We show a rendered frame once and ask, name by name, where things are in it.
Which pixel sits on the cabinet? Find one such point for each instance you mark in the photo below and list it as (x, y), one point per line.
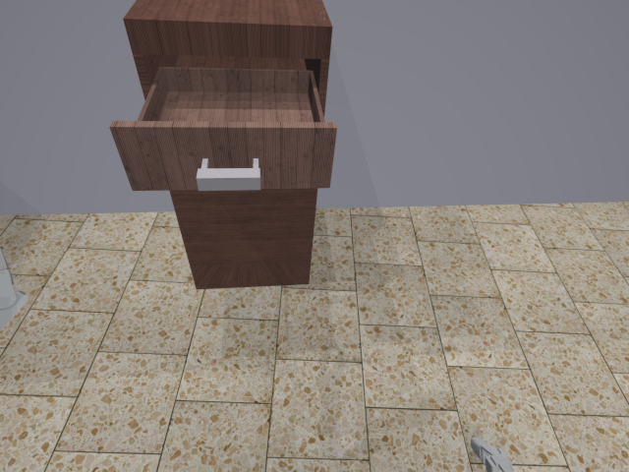
(245, 238)

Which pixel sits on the left robot hand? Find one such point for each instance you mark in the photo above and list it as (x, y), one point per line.
(11, 300)

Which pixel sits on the handle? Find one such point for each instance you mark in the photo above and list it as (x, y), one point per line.
(228, 179)

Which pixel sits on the right robot hand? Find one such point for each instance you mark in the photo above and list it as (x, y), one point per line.
(494, 459)

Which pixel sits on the drawer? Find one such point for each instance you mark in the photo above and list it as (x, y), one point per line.
(229, 116)

